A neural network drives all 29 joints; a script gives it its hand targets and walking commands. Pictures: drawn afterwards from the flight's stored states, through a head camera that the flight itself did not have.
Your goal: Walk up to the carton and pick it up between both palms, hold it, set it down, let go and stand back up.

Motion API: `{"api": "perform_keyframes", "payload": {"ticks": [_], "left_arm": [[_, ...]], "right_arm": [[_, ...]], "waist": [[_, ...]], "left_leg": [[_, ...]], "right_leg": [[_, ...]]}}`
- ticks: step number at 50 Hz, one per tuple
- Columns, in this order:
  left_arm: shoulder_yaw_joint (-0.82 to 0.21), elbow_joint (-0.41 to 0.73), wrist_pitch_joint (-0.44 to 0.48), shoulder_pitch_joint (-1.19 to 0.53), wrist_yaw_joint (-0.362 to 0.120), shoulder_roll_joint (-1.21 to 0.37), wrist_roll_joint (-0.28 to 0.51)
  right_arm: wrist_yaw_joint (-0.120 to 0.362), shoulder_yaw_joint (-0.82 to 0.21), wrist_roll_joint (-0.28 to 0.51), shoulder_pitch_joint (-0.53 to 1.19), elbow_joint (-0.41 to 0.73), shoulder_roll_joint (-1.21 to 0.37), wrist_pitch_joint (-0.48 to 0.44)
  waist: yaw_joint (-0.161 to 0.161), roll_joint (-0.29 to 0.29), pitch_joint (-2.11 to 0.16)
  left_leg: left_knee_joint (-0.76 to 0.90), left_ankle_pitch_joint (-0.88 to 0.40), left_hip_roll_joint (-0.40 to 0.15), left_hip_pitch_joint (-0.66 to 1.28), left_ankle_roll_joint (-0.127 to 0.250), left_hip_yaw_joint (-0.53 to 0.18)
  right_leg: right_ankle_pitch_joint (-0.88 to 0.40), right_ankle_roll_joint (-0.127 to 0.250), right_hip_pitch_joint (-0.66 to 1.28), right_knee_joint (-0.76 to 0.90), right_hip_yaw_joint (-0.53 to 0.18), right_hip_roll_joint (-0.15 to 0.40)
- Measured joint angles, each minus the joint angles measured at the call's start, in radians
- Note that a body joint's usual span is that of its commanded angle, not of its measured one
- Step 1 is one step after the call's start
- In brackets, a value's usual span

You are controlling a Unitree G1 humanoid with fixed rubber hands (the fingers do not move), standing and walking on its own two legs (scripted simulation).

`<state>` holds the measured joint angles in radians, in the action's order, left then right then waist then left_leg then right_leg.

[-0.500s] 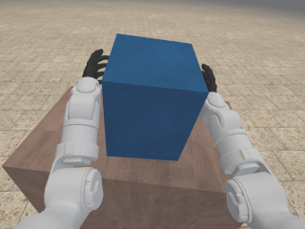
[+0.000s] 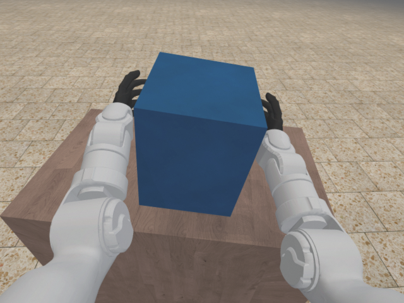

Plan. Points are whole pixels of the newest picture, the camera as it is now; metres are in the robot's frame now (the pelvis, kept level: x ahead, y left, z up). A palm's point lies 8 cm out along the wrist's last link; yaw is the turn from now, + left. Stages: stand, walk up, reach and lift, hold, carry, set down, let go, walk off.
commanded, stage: set down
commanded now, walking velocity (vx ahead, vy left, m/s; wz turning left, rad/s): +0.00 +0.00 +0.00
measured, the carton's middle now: (196, 136) +0.42 -0.04 +0.16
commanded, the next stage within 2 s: none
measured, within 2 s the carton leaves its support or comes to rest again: rests again in 1.90 s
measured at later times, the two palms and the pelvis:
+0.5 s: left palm (133, 123) +0.48 +0.09 +0.17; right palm (265, 148) +0.38 -0.18 +0.14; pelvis +0.03 +0.01 +0.00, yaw -1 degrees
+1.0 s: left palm (140, 128) +0.49 +0.08 +0.14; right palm (265, 161) +0.37 -0.19 +0.11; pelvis +0.02 +0.02 +0.00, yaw -3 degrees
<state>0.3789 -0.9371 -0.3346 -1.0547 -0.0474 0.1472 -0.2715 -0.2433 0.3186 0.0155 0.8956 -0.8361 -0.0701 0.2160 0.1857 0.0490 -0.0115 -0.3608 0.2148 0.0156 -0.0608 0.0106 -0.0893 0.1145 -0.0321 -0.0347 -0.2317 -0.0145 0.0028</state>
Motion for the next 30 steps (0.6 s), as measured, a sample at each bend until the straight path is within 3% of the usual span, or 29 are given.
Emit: {"api": "perform_keyframes", "payload": {"ticks": [23,30], "left_arm": [[-0.137,0.093,0.036,0.140,0.003,-0.001,0.062],[-0.118,0.029,0.071,0.100,-0.003,-0.006,0.059]], "right_arm": [[-0.014,-0.051,0.043,-0.159,0.065,-0.032,-0.104],[-0.017,-0.028,0.015,-0.169,0.093,-0.040,-0.102]], "waist": [[0.019,0.011,-0.026],[0.026,0.002,-0.016]], "left_leg": [[-0.067,0.069,-0.022,-0.067,0.004,0.021],[-0.056,0.059,-0.020,-0.074,0.009,0.030]], "right_leg": [[0.016,-0.002,-0.036,0.015,0.044,-0.013],[0.011,0.000,-0.049,0.015,0.046,-0.008]]}}
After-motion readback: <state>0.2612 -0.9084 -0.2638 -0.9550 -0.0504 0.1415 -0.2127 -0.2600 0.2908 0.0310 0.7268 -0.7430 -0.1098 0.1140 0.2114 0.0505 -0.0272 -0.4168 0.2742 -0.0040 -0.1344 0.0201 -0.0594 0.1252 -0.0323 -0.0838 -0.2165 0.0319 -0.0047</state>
